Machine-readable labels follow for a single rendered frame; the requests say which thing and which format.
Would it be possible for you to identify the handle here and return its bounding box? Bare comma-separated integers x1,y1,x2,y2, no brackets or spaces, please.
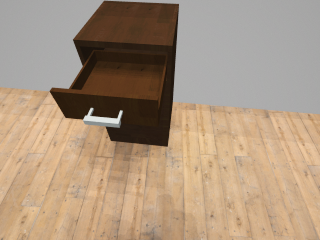
83,108,123,128

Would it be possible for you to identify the drawer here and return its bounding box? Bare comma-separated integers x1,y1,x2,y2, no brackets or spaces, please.
49,50,168,127

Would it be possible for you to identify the cabinet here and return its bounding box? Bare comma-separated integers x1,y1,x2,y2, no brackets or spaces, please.
73,0,179,147

